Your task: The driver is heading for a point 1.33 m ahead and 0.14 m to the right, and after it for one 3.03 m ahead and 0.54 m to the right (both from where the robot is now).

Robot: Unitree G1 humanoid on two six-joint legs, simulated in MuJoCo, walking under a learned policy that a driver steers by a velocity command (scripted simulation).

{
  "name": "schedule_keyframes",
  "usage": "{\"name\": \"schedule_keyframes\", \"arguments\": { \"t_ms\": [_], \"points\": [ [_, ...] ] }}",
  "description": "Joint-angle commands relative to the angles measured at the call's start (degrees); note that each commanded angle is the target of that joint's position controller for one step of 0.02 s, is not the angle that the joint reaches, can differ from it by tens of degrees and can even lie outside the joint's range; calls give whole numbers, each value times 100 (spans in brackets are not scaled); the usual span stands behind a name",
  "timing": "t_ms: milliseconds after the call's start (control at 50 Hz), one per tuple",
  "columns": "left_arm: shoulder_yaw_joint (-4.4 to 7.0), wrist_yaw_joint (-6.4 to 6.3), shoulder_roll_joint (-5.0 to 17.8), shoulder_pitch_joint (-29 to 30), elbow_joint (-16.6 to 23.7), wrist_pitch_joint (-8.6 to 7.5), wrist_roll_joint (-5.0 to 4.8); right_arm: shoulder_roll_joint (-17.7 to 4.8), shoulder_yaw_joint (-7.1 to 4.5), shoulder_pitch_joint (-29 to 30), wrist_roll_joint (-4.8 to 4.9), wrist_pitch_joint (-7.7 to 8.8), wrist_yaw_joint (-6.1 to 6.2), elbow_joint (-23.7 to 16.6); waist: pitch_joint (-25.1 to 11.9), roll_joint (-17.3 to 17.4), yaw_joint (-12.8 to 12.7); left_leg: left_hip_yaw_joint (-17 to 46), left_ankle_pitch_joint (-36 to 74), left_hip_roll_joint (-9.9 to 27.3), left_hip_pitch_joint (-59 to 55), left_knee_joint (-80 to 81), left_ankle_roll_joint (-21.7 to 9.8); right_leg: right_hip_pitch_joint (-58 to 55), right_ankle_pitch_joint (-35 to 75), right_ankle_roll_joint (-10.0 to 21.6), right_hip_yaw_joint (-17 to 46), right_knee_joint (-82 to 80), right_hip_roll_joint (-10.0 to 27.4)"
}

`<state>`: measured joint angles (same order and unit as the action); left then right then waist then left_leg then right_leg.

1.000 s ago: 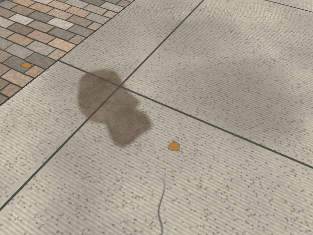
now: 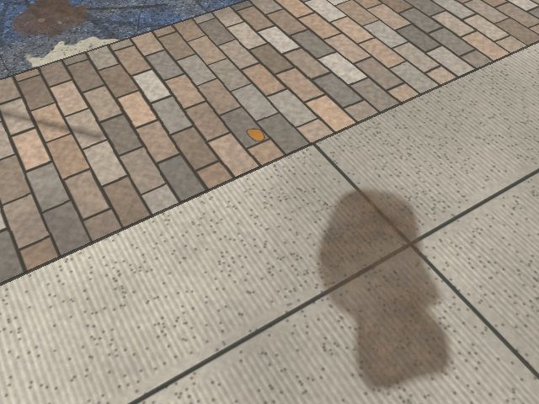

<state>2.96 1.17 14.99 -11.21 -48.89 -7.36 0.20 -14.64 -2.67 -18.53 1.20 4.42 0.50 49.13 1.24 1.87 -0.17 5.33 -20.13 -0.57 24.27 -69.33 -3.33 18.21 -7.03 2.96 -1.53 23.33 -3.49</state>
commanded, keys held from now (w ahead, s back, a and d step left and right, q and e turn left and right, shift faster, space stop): w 1.00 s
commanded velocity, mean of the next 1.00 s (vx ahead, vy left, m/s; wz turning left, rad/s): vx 0.50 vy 0.00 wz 0.06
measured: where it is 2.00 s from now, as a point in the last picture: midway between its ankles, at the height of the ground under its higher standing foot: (272, 217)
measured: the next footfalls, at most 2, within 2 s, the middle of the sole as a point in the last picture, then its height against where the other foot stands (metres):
left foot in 0.36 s outside the picture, level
right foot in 0.90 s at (310, 330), level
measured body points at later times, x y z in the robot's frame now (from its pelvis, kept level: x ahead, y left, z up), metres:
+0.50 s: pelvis +0.27 +0.07 +0.00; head +0.29 +0.09 +0.45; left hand +0.33 +0.35 -0.14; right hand +0.41 -0.19 -0.10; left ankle +0.31 +0.16 -0.74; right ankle +0.20 -0.08 -0.65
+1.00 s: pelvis +0.54 +0.02 -0.01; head +0.58 +0.01 +0.44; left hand +0.72 +0.28 -0.11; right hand +0.55 -0.25 -0.15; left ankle +0.38 +0.16 -0.65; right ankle +0.62 -0.07 -0.74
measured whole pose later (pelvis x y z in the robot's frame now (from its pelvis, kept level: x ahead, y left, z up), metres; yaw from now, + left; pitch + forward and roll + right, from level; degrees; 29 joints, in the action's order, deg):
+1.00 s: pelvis +0.54 +0.02 -0.01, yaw +1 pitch +2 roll +0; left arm 2.3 2.3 14.8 -5.9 -45.6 -5.7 -0.5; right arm -15.2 -2.2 -21.1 1.4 4.7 0.0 52.6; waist 1.4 0.6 1.7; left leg 2.5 -26.2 0.1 15.8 -62.9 -2.3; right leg 24.6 -8.9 3.5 -3.2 31.1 -1.1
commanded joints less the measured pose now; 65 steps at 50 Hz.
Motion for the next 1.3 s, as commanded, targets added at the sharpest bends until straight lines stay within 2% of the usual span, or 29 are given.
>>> {"name": "schedule_keyframes", "arguments": {
  "t_ms": [20, 120, 180, 260, 300, 340, 360, 380, 400, 420, 440, 460, 480, 520, 580, 700, 800, 860, 900, 920, 940, 960, 980, 1000, 1020, 1060, 1100, 1180, 1300],
  "points": [
    [46, 31, 379, -131, 151, -57, 15, -245, -71, -143, -31, 61, -7, -408, -241, -531, 109, 75, 344, 682, 1016, 258, -3, -857, 120, 1096, 1794, -1477, 1556],
    [138, -37, 807, -524, -39, -9, -69, -151, 42, 782, -124, 80, -19, -786, 4, -446, -79, -211, 1455, 819, 1303, 1990, 188, -744, 693, 1124, 1091, -1757, 1511],
    [129, -54, 900, -798, -140, 59, -137, -155, 74, 1383, -73, 115, -75, -932, 79, -511, -287, -444, 2167, 602, 914, 3009, 242, -735, 748, 917, 698, -1646, 1339],
    [118, -52, 964, -1177, -319, 161, -182, -299, 53, 1963, 4, 143, -172, -1201, 189, -590, -430, -470, 1999, 470, 845, 3640, 137, -1324, 522, 794, 834, -1363, 1644],
    [137, -66, 1042, -1153, -348, 233, -182, -426, 7, 1917, 0, 177, -217, -1259, 146, -638, -287, -529, 1625, 376, 583, 3906, -13, -1604, 754, 694, 896, -1067, 1789],
    [97, -83, 990, -1037, -321, 297, -148, -752, -185, 881, -38, 194, -194, -968, -441, -557, 293, -752, 1469, 97, -904, 4193, -251, -1505, 2179, 461, 556, 212, 1453],
    [-2, -95, 771, -953, -180, 286, -52, -1160, -335, -229, -85, 189, -137, -731, -1205, -187, 748, -11, 1541, 783, -2489, 4085, -586, -641, 1744, 236, 235, 1785, 1135],
    [-216, -72, 85, -1515, -35, 163, -18, -1805, -484, -829, -162, 128, -124, -632, -1932, 1315, 617, 2468, 988, 2189, -4550, 4482, -1453, 1696, -825, -177, -130, 4039, 212],
    [-145, -53, 414, -1497, -130, 33, -124, -1323, -365, -994, -95, 119, -154, -571, -2215, 1282, 679, 3699, 478, 2402, -4635, 5153, -1651, 2471, -2451, -139, 657, 4981, 222],
    [-17, -29, 872, -1039, 12, -30, -257, -1020, -257, -520, -77, 133, -166, -637, -1336, 870, 571, 2892, 551, 2208, -3931, 5198, -1365, 2889, -2085, -33, 708, 5215, 564],
    [-14, -46, 852, -679, 89, -25, -245, -816, -191, -56, -83, 130, -175, -739, -923, 477, 415, 2085, 972, 1926, -3169, 5272, -1180, 2732, -1552, -12, 572, 5009, 842],
    [-3, -68, 757, -498, 117, 17, -154, -650, -142, 285, -105, 130, -208, -773, -563, 209, 255, 1566, 1375, 1671, -2469, 5480, -1086, 2518, -1198, -52, 514, 4640, 1001],
    [24, -84, 693, -543, 112, 93, -99, -530, -107, 471, -137, 155, -227, -783, -438, 278, 65, 1199, 1630, 1473, -2007, 5679, -995, 2165, -942, -75, 553, 4338, 1150],
    [-4, -85, 453, -681, 72, 233, -80, -565, -132, 480, -131, 220, -251, -694, -361, 307, -98, 813, 2047, 1329, -1564, 5959, -1048, 1810, -661, -151, 486, 4089, 1162],
    [7, -111, 410, -259, 245, 301, -33, -731, -188, 207, -125, 251, -186, -483, -139, 115, -82, 439, 2551, 1310, -1578, 6144, -1110, 2198, -26, -266, 480, 3381, 1175],
    [-54, -9, 258, 965, 589, 227, -65, -879, -198, -323, -64, 160, -57, -153, 144, 124, 307, -79, 2200, 1146, -1830, 6256, -846, 2061, 1389, -244, 251, 1447, 929],
    [-66, 146, 330, 1638, 921, 152, -121, -947, -219, -708, -23, 37, -13, 154, 364, 163, 453, 13, 2301, 1507, -2694, 5884, -773, 2241, 889, -40, 238, 802, 804],
    [5, 200, 515, 1305, 900, 106, -111, -1059, -256, -568, -19, -42, 15, 189, 99, 324, 171, -28, 3555, 1553, -2939, 5307, -614, 1444, 293, 183, 21, 586, 557],
    [242, 125, 945, -250, 447, 108, -85, -942, -193, -410, -65, -96, 30, 122, -883, 241, -572, -428, 4686, 1064, -2333, 3507, -341, -850, 488, 502, -90, 555, 407],
    [374, 64, 1476, -1262, 275, 137, -18, -640, -67, -669, -206, -49, 30, -28, -1832, -669, -748, -699, 2715, 580, -739, 1461, -91, -2919, 717, 1020, 1473, 777, 1719],
    [373, 105, 1555, -1468, 172, 169, -32, -5, 107, -1291, -112, 87, -43, 42, -2512, -1949, -450, -235, -1219, -341, 1182, -102, 165, -4315, -693, 1743, 4099, -174, 2652],
    [242, 96, 1045, -1306, 203, 166, -95, -715, -59, -757, 55, 195, -68, 33, -1956, -1281, -636, 286, -1221, -5, 1818, -669, 59, -3918, -1364, 1464, 4062, -551, 2468],
    [179, 72, 870, -787, 299, 165, -108, -922, -122, -172, 143, 249, -73, -169, -1116, -965, -532, 86, -638, 288, 2067, -599, -11, -3054, -1070, 1218, 3223, -678, 2305],
    [128, 78, 738, -362, 375, 163, -73, -859, -118, 100, 79, 244, -34, -212, -685, -456, -338, -58, -108, 565, 1811, -336, 12, -2178, -405, 1116, 2591, -837, 2097],
    [103, 94, 618, -124, 405, 146, -18, -772, -144, 149, -14, 206, -7, -232, -438, -430, -147, -70, 209, 739, 1515, -3, 47, -1537, 69, 1076, 2159, -999, 1902],
    [78, 115, 491, -21, 358, 98, 25, -550, -141, -102, -34, 71, 4, -165, -387, -605, 104, -63, 487, 887, 979, 327, 96, -976, 399, 1053, 1641, -1323, 1638],
    [114, 92, 615, -143, 245, 52, 0, -450, -134, -25, -56, -18, 24, -204, -235, -569, 163, -136, 709, 930, 1080, 637, 193, -770, 837, 1128, 1299, -1509, 1603],
    [154, -34, 772, -519, 50, 117, -24, -404, -127, 761, -116, -14, 16, -455, -13, -452, -19, -209, 1823, 939, 1620, 1844, 342, -998, 1230, 1035, 855, -1639, 1496],
    [163, -94, 897, -1089, -232, 213, -108, -277, -38, 1900, -40, 78, -133, -776, 250, -475, -434, -479, 2602, 632, 1419, 3480, 294, -1491, 894, 862, 555, -1576, 1490]
  ]
}}
Keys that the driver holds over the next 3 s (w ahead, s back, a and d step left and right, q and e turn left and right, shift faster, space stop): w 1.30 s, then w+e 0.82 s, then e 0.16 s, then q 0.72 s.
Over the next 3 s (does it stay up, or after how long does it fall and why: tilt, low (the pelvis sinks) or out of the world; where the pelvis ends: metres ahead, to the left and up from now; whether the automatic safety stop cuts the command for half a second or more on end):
stays up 1.31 -0.13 0.00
